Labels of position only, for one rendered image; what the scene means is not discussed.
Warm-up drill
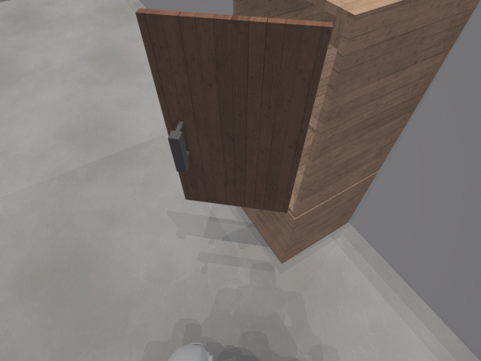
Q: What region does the robot left thigh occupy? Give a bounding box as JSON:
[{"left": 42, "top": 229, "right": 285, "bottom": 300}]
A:
[{"left": 168, "top": 344, "right": 213, "bottom": 361}]

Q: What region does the cupboard door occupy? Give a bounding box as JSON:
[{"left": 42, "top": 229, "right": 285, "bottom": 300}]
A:
[{"left": 135, "top": 8, "right": 333, "bottom": 213}]

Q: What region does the handle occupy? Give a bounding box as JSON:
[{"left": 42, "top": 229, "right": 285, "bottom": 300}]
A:
[{"left": 168, "top": 122, "right": 189, "bottom": 172}]

